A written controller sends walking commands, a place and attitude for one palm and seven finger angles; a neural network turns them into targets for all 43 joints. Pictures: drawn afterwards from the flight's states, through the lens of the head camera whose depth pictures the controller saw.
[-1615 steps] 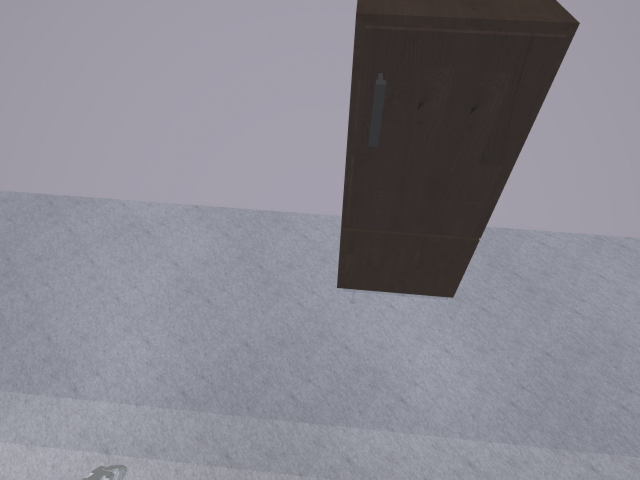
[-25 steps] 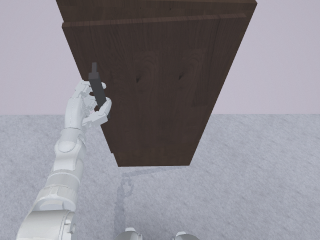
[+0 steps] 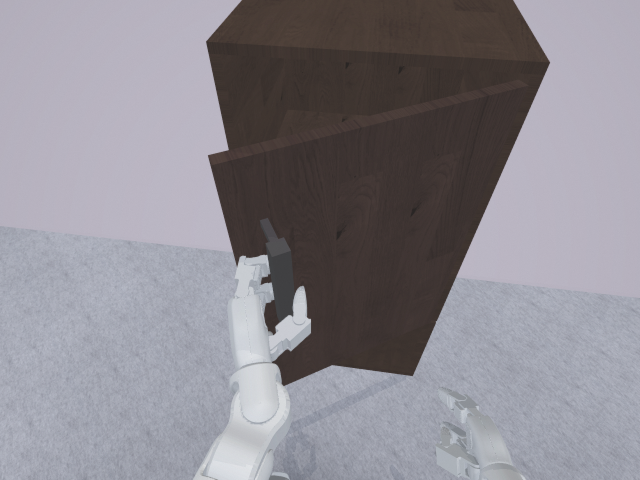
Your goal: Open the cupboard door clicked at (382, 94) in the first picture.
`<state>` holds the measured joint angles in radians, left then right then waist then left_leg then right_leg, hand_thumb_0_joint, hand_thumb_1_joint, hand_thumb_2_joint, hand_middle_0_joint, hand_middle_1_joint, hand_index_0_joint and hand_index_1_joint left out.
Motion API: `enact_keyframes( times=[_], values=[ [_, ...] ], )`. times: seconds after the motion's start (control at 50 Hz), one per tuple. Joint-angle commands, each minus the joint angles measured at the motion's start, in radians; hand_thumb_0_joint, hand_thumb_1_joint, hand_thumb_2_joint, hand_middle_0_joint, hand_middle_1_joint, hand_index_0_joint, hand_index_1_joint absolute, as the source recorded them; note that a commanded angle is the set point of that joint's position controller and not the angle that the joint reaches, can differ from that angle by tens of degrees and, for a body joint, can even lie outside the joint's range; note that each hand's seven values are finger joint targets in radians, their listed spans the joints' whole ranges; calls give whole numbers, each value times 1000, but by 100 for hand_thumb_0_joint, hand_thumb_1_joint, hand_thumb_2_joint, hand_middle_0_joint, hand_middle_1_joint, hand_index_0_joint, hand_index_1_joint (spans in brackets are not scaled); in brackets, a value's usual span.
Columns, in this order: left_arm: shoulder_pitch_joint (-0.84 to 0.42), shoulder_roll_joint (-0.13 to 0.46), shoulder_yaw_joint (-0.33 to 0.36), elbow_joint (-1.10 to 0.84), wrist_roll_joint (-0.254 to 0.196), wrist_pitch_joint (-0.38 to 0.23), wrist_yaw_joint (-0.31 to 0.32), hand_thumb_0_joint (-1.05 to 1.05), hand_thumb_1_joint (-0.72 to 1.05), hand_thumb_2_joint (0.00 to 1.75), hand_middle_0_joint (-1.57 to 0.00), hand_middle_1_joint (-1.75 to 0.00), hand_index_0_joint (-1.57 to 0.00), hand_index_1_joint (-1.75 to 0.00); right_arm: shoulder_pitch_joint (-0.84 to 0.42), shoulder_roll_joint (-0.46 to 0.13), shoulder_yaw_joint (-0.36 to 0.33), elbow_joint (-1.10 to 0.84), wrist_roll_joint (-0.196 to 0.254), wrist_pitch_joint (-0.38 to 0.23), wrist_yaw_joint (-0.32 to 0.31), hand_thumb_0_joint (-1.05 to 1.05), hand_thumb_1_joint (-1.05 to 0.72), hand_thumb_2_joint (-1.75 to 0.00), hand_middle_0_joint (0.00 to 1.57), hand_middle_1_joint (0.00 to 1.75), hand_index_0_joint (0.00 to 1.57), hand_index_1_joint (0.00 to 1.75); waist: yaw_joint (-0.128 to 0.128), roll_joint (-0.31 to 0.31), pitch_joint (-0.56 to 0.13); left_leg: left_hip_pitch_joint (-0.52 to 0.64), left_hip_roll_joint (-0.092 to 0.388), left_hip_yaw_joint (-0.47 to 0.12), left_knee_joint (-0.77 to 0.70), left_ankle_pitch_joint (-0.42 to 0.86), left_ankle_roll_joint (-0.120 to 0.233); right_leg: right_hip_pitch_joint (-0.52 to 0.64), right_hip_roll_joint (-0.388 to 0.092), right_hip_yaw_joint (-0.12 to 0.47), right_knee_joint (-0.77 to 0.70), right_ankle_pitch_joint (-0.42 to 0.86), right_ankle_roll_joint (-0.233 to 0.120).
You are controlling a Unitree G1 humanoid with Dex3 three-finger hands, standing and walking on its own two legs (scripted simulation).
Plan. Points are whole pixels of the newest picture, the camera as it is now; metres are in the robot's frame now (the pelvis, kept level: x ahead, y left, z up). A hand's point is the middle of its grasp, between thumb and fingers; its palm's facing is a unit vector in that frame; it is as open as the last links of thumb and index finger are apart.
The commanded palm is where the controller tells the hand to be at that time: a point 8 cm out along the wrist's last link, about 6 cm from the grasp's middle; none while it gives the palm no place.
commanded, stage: pull the door open along its arc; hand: left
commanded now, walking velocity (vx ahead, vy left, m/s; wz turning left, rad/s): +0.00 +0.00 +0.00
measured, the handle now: (277, 275) +0.36 +0.08 +0.07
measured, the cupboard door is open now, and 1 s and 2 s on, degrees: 32 38 41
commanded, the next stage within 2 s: open thumb and fingers to let go in 0.10 s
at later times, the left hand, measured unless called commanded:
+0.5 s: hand (310, 337) +0.27 +0.03 +0.07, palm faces +0.32 -0.95 -0.04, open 8.4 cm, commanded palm +0.22 +0.07 +0.07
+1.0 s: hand (305, 354) +0.25 +0.04 +0.07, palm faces +0.30 -0.95 -0.03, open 15.3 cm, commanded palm +0.21 +0.07 +0.07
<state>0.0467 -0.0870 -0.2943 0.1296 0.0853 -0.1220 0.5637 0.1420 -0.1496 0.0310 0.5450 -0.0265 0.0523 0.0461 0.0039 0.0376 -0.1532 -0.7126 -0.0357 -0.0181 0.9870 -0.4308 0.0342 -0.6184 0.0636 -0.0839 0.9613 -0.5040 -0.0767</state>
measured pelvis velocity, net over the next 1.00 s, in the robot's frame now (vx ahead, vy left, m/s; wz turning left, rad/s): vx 0.01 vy -0.04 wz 0.02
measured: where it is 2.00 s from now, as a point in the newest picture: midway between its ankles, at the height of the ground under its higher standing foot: outside the picture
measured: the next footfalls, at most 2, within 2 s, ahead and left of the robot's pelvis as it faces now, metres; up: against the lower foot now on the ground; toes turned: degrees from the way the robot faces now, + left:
none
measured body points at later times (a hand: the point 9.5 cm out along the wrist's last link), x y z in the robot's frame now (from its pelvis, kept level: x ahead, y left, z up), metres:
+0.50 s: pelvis +0.01 -0.04 +0.00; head +0.02 -0.07 +0.45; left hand +0.25 +0.08 +0.07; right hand +0.17 -0.26 -0.10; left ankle +0.04 +0.10 -0.68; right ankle -0.01 -0.07 -0.68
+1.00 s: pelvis +0.01 -0.04 +0.00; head +0.03 -0.07 +0.45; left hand +0.23 +0.09 +0.07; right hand +0.20 -0.25 -0.09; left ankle +0.04 +0.10 -0.68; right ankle -0.01 -0.07 -0.68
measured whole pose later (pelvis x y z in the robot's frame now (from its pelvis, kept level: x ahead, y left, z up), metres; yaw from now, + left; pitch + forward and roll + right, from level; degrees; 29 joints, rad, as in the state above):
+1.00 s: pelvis +0.01 -0.04 +0.00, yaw +1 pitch +10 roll +2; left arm 0.36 -0.05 -0.28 -0.09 0.06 -0.20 0.46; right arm 0.21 -0.21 0.02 0.51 -0.02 -0.01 0.01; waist 0.00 0.05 -0.17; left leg -0.71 -0.04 -0.04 0.98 -0.44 -0.02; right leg -0.63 0.07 -0.11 0.99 -0.54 -0.13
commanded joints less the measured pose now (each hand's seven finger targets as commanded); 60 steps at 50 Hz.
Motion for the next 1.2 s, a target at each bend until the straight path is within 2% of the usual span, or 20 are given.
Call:
enact_keyframes(
  times=[0.0, 0.08, 0.16, 0.18, 0.26, 0.28, 0.42, 0.44, 0.52, 0.54, 0.58, 0.62, 0.74, 0.8, 0.88, 0.98, 1.1, 1.12, 1.14, 1.18],
  values=[
    [-1, -206, -102, -297, 11, -18, -22, 0, 90, 90, -40, -135, -40, -135, -79, -105, -32, -164, 11, -59, -2, 0, -90, -90, 20, 30, 20, 30, -19, -59, -156, 211, 24, -35, -131, 179, -11, 46, -41, 52, -200, 263, 35],
    [197, -160, -68, -363, -12, 8, -44, 0, 90, 90, -40, -135, -40, -135, -96, -103, -21, -187, 17, -55, 0, 0, -90, -90, 20, 30, 20, 30, 7, -77, -121, 196, 17, -29, -137, 155, -15, 77, -48, 72, -236, 256, 42],
    [55, -114, -10, -342, -17, 3, -18, 0, 90, 90, -40, -135, -40, -135, -101, -106, -15, -180, 7, -56, -22, 0, -90, -90, 20, 30, 20, 30, -21, -108, -58, 148, 3, -31, -98, 80, -15, 12, -75, 135, -286, 156, 62],
    [-42, -77, 21, -329, -14, -6, -6, 0, 90, 90, -40, -135, -40, -135, -96, -109, -17, -166, 5, -58, -29, 0, -90, -90, 20, 30, 20, 30, -34, -120, -29, 134, 2, -35, -89, 67, -14, -13, -78, 148, -299, 106, 61],
    [29, -90, 18, -303, -8, -29, -20, 0, 62, 78, -38, -132, -38, -132, -74, -106, -26, -169, -1, -74, -37, 0, -90, -90, 20, 30, 20, 30, -15, -146, -100, 107, -5, -36, -75, 93, -18, 55, -108, 208, -302, 204, 78],
    [49, -83, 15, -315, -7, -33, -29, 0, 55, 75, -38, -131, -38, -131, -65, -110, -31, -174, 1, -74, -35, 0, -90, -90, 20, 30, 20, 30, -9, -123, -109, 111, -5, -34, -78, 110, -18, 74, -108, 208, -296, 236, 75],
    [53, -63, 6, -342, -6, -72, -67, 0, 6, 54, -34, -126, -34, -126, -31, -122, -39, -172, 0, -88, -40, 0, -90, -90, 20, 30, 20, 30, -29, -162, -128, 76, -3, -38, -60, 131, -14, 108, -132, 236, -274, 387, 100],
    [49, -53, 12, -357, -5, -81, -69, 0, -1, 51, -33, -125, -33, -125, -27, -123, -41, -169, 0, -90, -41, 0, -90, -90, 20, 30, 20, 30, -29, -144, -141, 72, -4, -38, -56, 137, -15, 116, -136, 248, -270, 411, 102],
    [105, -55, 4, -386, -3, -98, -79, 0, -29, 39, -32, -122, -32, -122, -17, -125, -46, -179, 4, -95, -38, 0, -90, -90, 20, 30, 20, 30, -18, -123, -173, 82, -3, -36, -58, 164, -14, 132, -131, 229, -238, 481, 98],
    [97, -62, -6, -388, -2, -101, -80, 0, -36, 36, -31, -122, -31, -122, -10, -125, -45, -176, 4, -98, -38, 0, -90, -90, 20, 30, 20, 30, -28, -129, -171, 88, -3, -35, -57, 168, -13, 128, -130, 223, -234, 501, 100],
    [145, -53, 5, -387, -7, -102, -86, 0, -50, 30, -30, -120, -30, -120, -5, -126, -45, -182, 6, -101, -38, 0, -90, -90, 20, 30, 20, 30, -19, -154, -169, 76, -4, -39, -60, 174, -13, 149, -128, 221, -230, 534, 103],
    [165, -55, 6, -402, -16, -109, -92, 0, -50, 30, -30, -120, -30, -120, -3, -126, -45, -185, 5, -102, -39, 0, -90, -90, 20, 30, 20, 30, -18, -156, -174, 74, -4, -35, -60, 173, -14, 156, -131, 220, -226, 555, 108],
    [213, -49, 7, -438, -19, -122, -102, 0, -50, 30, -25, -90, -25, -90, 4, -126, -44, -190, 7, -105, -39, 0, -90, -90, 20, 30, 20, 30, -20, -160, -180, 81, -6, -33, -59, 196, -15, 179, -134, 215, -208, 666, 115],
    [200, -56, -14, -459, -8, -132, -101, 0, -50, 30, -22, -75, -22, -75, -6, -128, -43, -192, 8, -108, -38, 0, -90, -90, 20, 30, 20, 30, -28, -117, -163, 97, -4, -33, -57, 191, -12, 132, -122, 197, -199, 599, 102],
    [203, -64, -27, -466, -12, -146, -102, 0, -50, 30, -19, -55, -19, -55, -9, -131, -42, -200, 6, -123, -38, 0, -90, -90, 20, 30, 20, 30, -28, -141, -155, 91, -5, -39, -48, 168, -8, 102, -116, 190, -207, 517, 100],
    [186, -63, -35, -460, -6, -143, -95, 0, -50, 30, -15, -30, -15, -30, -15, -133, -41, -203, 9, -125, -37, 0, -90, -90, 20, 30, 20, 30, -26, -114, -155, 96, -4, -38, -48, 154, -8, 80, -112, 188, -214, 440, 90],
    [131, -75, -36, -423, -8, -121, -73, 0, -50, 30, -15, -30, -15, -30, -33, -130, -36, -203, 7, -126, -40, 0, -90, -90, 20, 30, 20, 30, -28, -117, -129, 103, -2, -36, -53, 116, -8, 39, -107, 179, -239, 318, 85],
    [113, 51, -176, -424, 65, -166, -249, 0, -50, 30, -15, -30, -15, -30, -2, -173, -28, -177, 13, -128, -27, 0, -90, -90, 20, 30, 20, 30, -100, -150, -43, 72, -3, -26, -46, 124, 13, -3, -104, 192, -207, 396, 107],
    [84, 101, -107, -468, 27, -205, -348, 0, -50, 30, -15, -30, -15, -30, 4, -159, -38, -193, 16, -127, -29, 0, -90, -90, 20, 30, 20, 30, -71, -119, -115, 56, -2, -30, -39, 138, 14, 50, -113, 202, -180, 436, 105],
    [116, 170, -70, -476, -33, -244, -514, 0, -50, 30, -15, -30, -15, -30, 9, -164, -37, -210, 22, -126, -34, 0, -90, -90, 20, 30, 20, 30, -60, -56, -176, 75, -5, -20, -36, 161, 11, 96, -117, 201, -161, 474, 90]
  ],
)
